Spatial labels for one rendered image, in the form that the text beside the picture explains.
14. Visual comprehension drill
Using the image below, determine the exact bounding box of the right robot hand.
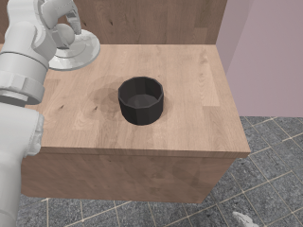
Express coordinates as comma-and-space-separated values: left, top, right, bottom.
232, 211, 258, 227

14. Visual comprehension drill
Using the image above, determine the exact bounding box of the left robot hand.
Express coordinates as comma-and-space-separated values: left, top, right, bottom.
49, 0, 81, 50

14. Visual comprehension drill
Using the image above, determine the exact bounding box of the pot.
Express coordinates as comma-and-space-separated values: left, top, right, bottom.
117, 76, 164, 126

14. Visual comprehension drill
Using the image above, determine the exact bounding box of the robot left forearm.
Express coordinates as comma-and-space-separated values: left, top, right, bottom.
0, 0, 58, 108

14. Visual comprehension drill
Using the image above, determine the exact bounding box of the lid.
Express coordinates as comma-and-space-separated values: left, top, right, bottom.
48, 29, 100, 72

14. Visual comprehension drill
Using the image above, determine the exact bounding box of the table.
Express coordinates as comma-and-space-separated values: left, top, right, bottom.
0, 0, 251, 204

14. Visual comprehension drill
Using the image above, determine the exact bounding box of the knob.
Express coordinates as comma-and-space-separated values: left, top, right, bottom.
58, 24, 75, 45

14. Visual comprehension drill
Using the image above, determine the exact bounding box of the robot left upper arm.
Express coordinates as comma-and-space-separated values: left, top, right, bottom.
0, 102, 45, 227

